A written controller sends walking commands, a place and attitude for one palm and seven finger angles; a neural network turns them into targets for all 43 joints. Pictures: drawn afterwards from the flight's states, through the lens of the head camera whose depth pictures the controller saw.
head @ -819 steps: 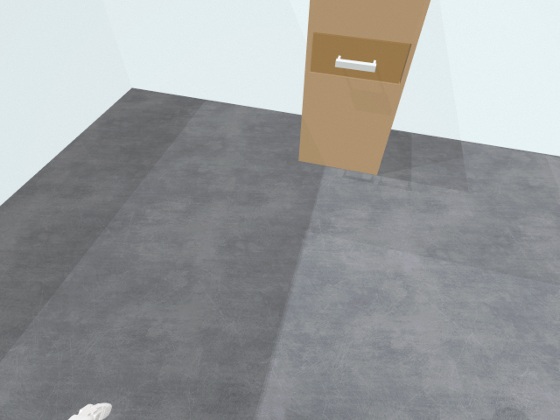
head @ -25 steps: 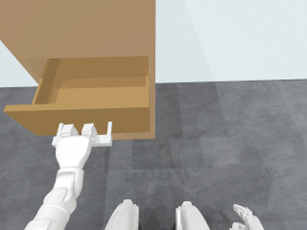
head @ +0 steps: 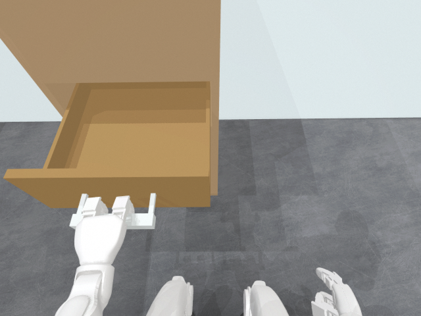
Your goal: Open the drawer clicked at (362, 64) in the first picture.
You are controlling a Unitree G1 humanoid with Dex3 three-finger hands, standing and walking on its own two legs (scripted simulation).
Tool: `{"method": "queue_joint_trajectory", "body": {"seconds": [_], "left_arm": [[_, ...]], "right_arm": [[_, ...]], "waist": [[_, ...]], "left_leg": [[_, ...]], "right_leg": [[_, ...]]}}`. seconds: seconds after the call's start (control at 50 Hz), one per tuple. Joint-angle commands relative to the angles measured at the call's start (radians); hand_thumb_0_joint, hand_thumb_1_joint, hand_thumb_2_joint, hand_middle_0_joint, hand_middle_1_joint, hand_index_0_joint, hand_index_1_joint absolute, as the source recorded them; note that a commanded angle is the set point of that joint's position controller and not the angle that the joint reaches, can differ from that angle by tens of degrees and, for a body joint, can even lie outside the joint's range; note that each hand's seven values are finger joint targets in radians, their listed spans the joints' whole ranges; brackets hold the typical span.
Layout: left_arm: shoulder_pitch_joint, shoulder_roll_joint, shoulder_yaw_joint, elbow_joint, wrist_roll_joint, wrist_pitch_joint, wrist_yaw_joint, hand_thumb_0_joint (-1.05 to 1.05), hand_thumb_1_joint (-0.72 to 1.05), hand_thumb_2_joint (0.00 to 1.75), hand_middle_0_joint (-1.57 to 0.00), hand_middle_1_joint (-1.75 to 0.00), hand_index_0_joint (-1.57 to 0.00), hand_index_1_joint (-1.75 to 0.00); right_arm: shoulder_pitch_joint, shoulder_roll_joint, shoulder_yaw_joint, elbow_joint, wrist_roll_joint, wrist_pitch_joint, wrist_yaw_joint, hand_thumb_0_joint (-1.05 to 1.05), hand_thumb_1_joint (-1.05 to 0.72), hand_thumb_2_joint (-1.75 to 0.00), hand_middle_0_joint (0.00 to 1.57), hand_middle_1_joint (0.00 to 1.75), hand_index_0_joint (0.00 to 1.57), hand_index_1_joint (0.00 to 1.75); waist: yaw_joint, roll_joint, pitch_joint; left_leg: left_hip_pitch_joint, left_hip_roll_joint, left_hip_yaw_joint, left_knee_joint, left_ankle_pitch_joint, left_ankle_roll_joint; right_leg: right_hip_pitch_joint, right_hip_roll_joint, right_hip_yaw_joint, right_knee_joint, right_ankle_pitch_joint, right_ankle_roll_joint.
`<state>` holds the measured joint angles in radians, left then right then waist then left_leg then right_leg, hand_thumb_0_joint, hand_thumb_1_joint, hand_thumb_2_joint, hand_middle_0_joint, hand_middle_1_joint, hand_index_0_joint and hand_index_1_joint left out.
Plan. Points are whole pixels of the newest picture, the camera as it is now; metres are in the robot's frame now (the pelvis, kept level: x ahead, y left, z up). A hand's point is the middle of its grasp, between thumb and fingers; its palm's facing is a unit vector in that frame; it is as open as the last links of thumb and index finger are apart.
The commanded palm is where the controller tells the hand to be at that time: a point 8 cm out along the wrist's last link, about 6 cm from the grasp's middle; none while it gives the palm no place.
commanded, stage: pull the drawer open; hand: left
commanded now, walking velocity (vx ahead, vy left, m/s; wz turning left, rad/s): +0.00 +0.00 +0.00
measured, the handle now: (116, 210) +0.32 +0.23 -0.05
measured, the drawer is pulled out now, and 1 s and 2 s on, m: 0.25 0.30 0.30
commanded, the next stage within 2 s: open the thumb to release the handle in 0.54 s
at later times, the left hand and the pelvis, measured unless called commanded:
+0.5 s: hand (108, 266) +0.21 +0.22 -0.07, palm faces -0.05 -0.06 -1.00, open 5.8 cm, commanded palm +0.18 +0.22 -0.02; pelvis +0.00 -0.01 -0.01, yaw +0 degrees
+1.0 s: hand (107, 264) +0.22 +0.22 -0.07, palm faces -0.03 -0.05 -1.00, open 9.2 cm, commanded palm +0.19 +0.22 -0.02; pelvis -0.01 -0.01 -0.01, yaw +1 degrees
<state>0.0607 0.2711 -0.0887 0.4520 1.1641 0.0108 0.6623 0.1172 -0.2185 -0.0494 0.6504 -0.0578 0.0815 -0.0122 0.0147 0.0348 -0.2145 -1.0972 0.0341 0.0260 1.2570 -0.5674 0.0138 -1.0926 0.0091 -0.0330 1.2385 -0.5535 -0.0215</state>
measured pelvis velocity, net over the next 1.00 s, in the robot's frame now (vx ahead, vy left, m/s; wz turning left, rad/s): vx -0.01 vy -0.01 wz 0.01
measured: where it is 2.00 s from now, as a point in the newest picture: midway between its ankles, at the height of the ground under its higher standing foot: outside the picture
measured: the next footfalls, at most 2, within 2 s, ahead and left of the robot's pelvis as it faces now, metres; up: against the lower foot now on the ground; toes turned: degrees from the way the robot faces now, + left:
none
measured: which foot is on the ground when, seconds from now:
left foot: down 0.00-1.00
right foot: down 0.00-1.00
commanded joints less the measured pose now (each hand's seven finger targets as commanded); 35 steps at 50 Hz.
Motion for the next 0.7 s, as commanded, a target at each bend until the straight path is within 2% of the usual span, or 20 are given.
{"method": "queue_joint_trajectory", "body": {"seconds": [0.0, 0.04, 0.06, 0.14, 0.16, 0.18, 0.24, 0.26, 0.32, 0.34, 0.4, 0.42, 0.44, 0.58, 0.6, 0.62, 0.64, 0.68], "left_arm": [[0.007, 0.114, 0.074, -0.183, -0.018, 0.012, 0.041, 0.0, 0.9, 0.9, -0.4, -1.35, -0.4, -1.35], [0.023, 0.111, 0.072, -0.198, -0.02, 0.011, 0.041, 0.0, 0.9, 0.9, -0.4, -1.35, -0.4, -1.35], [0.058, 0.109, 0.075, -0.196, -0.023, 0.012, 0.039, 0.0, 0.9, 0.9, -0.4, -1.35, -0.4, -1.35], [0.143, 0.114, 0.088, -0.239, -0.028, 0.003, 0.036, 0.0, 0.9, 0.9, -0.4, -1.35, -0.4, -1.35], [0.15, 0.104, 0.073, -0.252, -0.026, 0.002, 0.035, 0.0, 0.9, 0.9, -0.4, -1.35, -0.4, -1.35], [0.165, 0.112, 0.085, -0.26, -0.026, 0.0, 0.037, 0.0, 0.9, 0.9, -0.4, -1.35, -0.4, -1.35], [0.209, 0.121, 0.096, -0.29, -0.024, -0.009, 0.038, 0.0, 0.9, 0.9, -0.4, -1.35, -0.4, -1.35], [0.218, 0.106, 0.082, -0.29, -0.025, -0.009, 0.036, 0.0, 0.9, 0.9, -0.4, -1.35, -0.4, -1.35], [0.251, 0.135, 0.119, -0.301, -0.023, -0.021, 0.039, 0.0, 0.9, 0.9, -0.4, -1.35, -0.4, -1.35], [0.277, 0.118, 0.104, -0.315, -0.025, -0.022, 0.037, 0.0, 0.9, 0.9, -0.4, -1.35, -0.4, -1.35], [0.287, 0.135, 0.12, -0.337, -0.026, -0.026, 0.039, 0.0, 0.9, 0.9, -0.4, -1.35, -0.4, -1.35], [0.316, 0.135, 0.123, -0.347, -0.027, -0.031, 0.038, 0.0, 0.9, 0.9, -0.4, -1.35, -0.4, -1.35], [0.357, 0.134, 0.127, -0.335, -0.031, -0.031, 0.035, 0.0, 0.9, 0.9, -0.4, -1.35, -0.4, -1.35], [0.466, 0.138, 0.137, -0.379, -0.047, -0.049, 0.02, 0.0, 0.9, 0.9, -0.4, -1.35, -0.4, -1.35], [0.471, 0.146, 0.148, -0.382, -0.049, -0.052, 0.019, 0.0, 0.9, 0.9, -0.4, -1.35, -0.4, -1.35], [0.152, 0.148, 0.103, -0.391, -0.023, -0.051, 0.032, 0.0, 0.9, 0.9, -0.4, -1.35, -0.4, -1.35], [0.167, 0.153, 0.137, -0.382, -0.008, -0.058, 0.043, 0.0, 0.83, 0.87, -0.4, -1.34, -0.4, -1.34], [0.217, 0.14, 0.129, -0.345, -0.011, -0.05, 0.052, 0.0, 0.69, 0.81, -0.38, -1.33, -0.38, -1.33]], "right_arm": [[-0.034, -0.129, -0.042, -0.129, -0.006, -0.036, -0.011, 0.0, -0.9, -0.9, 0.2, 0.3, 0.2, 0.3], [-0.037, -0.125, -0.042, -0.131, -0.007, -0.037, -0.012, 0.0, -0.9, -0.9, 0.2, 0.3, 0.2, 0.3], [-0.041, -0.124, -0.039, -0.136, -0.007, -0.038, -0.012, 0.0, -0.9, -0.9, 0.2, 0.3, 0.2, 0.3], [-0.053, -0.119, -0.036, -0.15, -0.008, -0.041, -0.011, 0.0, -0.9, -0.9, 0.2, 0.3, 0.2, 0.3], [-0.062, -0.12, -0.034, -0.154, -0.008, -0.042, -0.01, 0.0, -0.9, -0.9, 0.2, 0.3, 0.2, 0.3], [-0.061, -0.117, -0.035, -0.154, -0.009, -0.042, -0.01, 0.0, -0.9, -0.9, 0.2, 0.3, 0.2, 0.3], [-0.071, -0.116, -0.031, -0.164, -0.013, -0.043, -0.01, 0.0, -0.9, -0.9, 0.2, 0.3, 0.2, 0.3], [-0.073, -0.115, -0.029, -0.165, -0.014, -0.043, -0.009, 0.0, -0.9, -0.9, 0.2, 0.3, 0.2, 0.3], [-0.082, -0.115, -0.027, -0.167, -0.016, -0.045, -0.012, 0.0, -0.9, -0.9, 0.2, 0.3, 0.2, 0.3], [-0.082, -0.113, -0.028, -0.174, -0.017, -0.047, -0.011, 0.0, -0.9, -0.9, 0.2, 0.3, 0.2, 0.3], [-0.089, -0.114, -0.026, -0.175, -0.02, -0.047, -0.013, 0.0, -0.9, -0.9, 0.2, 0.3, 0.2, 0.3], [-0.093, -0.112, -0.024, -0.179, -0.02, -0.048, -0.013, 0.0, -0.9, -0.9, 0.2, 0.3, 0.2, 0.3], [-0.088, -0.108, -0.024, -0.182, -0.017, -0.049, -0.012, 0.0, -0.9, -0.9, 0.2, 0.3, 0.2, 0.3], [-0.097, -0.102, -0.017, -0.205, -0.019, -0.047, -0.004, 0.0, -0.9, -0.9, 0.2, 0.3, 0.2, 0.3], [-0.101, -0.104, -0.016, -0.205, -0.021, -0.047, -0.004, 0.0, -0.9, -0.9, 0.2, 0.3, 0.2, 0.3], [-0.103, -0.116, -0.018, -0.164, -0.026, -0.041, -0.009, 0.0, -0.9, -0.9, 0.2, 0.3, 0.2, 0.3], [-0.082, -0.112, -0.029, -0.167, -0.026, -0.049, -0.014, 0.0, -0.9, -0.9, 0.2, 0.3, 0.2, 0.3], [-0.085, -0.114, -0.031, -0.167, -0.027, -0.055, -0.016, 0.0, -0.9, -0.9, 0.2, 0.3, 0.2, 0.3]], "waist": [[0.01, -0.02, -0.318], [0.009, -0.026, -0.319], [0.011, -0.051, -0.307], [0.024, -0.047, -0.307], [0.02, -0.029, -0.296], [0.022, -0.048, -0.294], [0.028, -0.036, -0.3], [0.022, -0.05, -0.293], [0.031, -0.053, -0.287], [0.031, -0.04, -0.286], [0.03, -0.042, -0.287], [0.04, -0.035, -0.304], [0.048, -0.039, -0.286], [0.062, -0.056, -0.296], [0.061, -0.053, -0.3], [-0.021, -0.058, -0.275], [0.007, -0.036, -0.288], [0.014, -0.043, -0.308]], "left_leg": [[0.279, -0.049, -0.02, -0.141, 0.328, 0.013], [0.279, -0.05, -0.017, -0.137, 0.319, 0.014], [0.27, -0.051, -0.016, -0.136, 0.316, 0.014], [0.26, -0.053, -0.017, -0.129, 0.32, 0.012], [0.261, -0.053, -0.015, -0.128, 0.313, 0.013], [0.256, -0.052, -0.014, -0.124, 0.312, 0.013], [0.245, -0.052, -0.017, -0.113, 0.305, 0.012], [0.236, -0.055, -0.014, -0.109, 0.298, 0.015], [0.221, -0.055, -0.015, -0.098, 0.288, 0.013], [0.218, -0.055, -0.013, -0.097, 0.282, 0.014], [0.217, -0.055, -0.016, -0.088, 0.284, 0.014], [0.215, -0.058, -0.01, -0.084, 0.287, 0.013], [0.21, -0.059, -0.011, -0.088, 0.285, 0.012], [0.175, -0.062, -0.007, -0.075, 0.294, 0.012], [0.174, -0.061, -0.009, -0.071, 0.304, 0.012], [0.16, -0.051, -0.017, -0.036, 0.272, 0.016], [0.164, -0.052, -0.017, -0.039, 0.261, 0.013], [0.181, -0.056, -0.013, -0.043, 0.267, 0.015]], "right_leg": [[0.174, 0.028, -0.004, -0.166, 0.319, -0.034], [0.173, 0.027, -0.001, -0.165, 0.315, -0.031], [0.181, 0.027, 0.0, -0.167, 0.32, -0.03], [0.19, 0.026, 0.006, -0.157, 0.336, -0.032], [0.18, 0.024, 0.008, -0.16, 0.326, -0.032], [0.184, 0.025, 0.009, -0.158, 0.331, -0.032], [0.171, 0.025, 0.011, -0.143, 0.324, -0.034], [0.174, 0.023, 0.013, -0.147, 0.324, -0.031], [0.159, 0.022, 0.017, -0.135, 0.313, -0.032], [0.166, 0.021, 0.017, -0.138, 0.314, -0.032], [0.156, 0.021, 0.02, -0.131, 0.317, -0.034], [0.164, 0.018, 0.024, -0.125, 0.321, -0.032], [0.172, 0.021, 0.021, -0.127, 0.324, -0.034], [0.208, 0.019, 0.043, -0.112, 0.382, -0.034], [0.207, 0.019, 0.043, -0.106, 0.399, -0.036], [0.114, 0.008, 0.049, -0.105, 0.368, -0.023], [0.115, 0.014, 0.032, -0.096, 0.323, -0.024], [0.121, 0.015, 0.029, -0.103, 0.321, -0.026]]}}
